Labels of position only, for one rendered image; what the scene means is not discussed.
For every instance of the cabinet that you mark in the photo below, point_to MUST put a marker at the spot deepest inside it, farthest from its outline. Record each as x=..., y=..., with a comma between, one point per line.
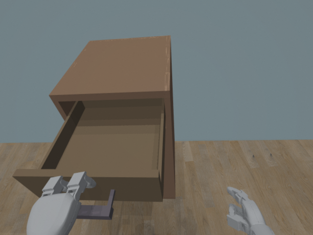
x=129, y=68

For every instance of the drawer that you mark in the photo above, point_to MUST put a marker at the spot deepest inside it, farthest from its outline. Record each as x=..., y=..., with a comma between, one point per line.
x=119, y=143

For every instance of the robot right hand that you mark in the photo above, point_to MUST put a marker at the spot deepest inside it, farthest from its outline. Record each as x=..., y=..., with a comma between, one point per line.
x=245, y=217

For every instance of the robot left hand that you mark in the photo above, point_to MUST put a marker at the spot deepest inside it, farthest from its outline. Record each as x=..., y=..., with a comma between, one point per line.
x=55, y=213

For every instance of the robot right forearm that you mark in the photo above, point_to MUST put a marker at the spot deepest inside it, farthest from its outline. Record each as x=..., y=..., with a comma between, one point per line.
x=260, y=229

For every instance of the handle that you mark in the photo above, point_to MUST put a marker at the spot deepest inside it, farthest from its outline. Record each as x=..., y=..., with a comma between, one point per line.
x=97, y=211

